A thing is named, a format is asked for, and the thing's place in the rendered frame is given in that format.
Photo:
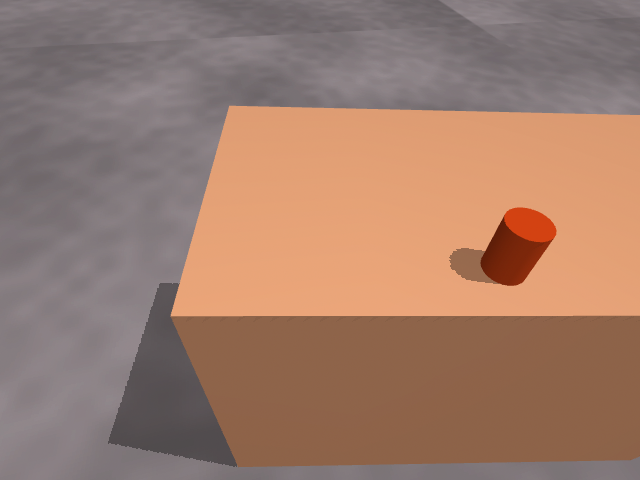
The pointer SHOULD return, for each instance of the can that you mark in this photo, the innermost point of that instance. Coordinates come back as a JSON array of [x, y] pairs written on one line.
[[518, 243]]

